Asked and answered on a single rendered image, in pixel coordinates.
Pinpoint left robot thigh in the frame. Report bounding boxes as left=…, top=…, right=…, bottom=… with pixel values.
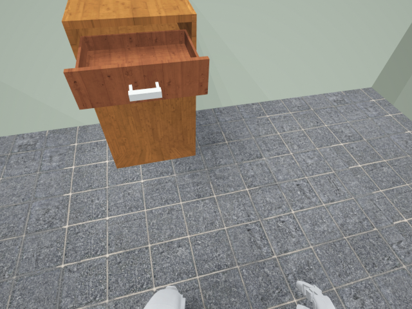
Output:
left=144, top=289, right=185, bottom=309

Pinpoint robot right hand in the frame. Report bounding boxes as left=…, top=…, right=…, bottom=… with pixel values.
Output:
left=296, top=281, right=335, bottom=309

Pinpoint cabinet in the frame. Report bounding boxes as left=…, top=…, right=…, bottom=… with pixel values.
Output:
left=62, top=0, right=197, bottom=169

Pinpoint robot left shin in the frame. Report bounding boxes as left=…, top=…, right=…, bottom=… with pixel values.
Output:
left=165, top=286, right=178, bottom=291

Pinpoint handle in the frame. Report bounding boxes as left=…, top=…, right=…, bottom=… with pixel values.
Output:
left=128, top=82, right=162, bottom=101

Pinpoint drawer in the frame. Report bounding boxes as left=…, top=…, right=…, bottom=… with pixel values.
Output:
left=63, top=30, right=209, bottom=109

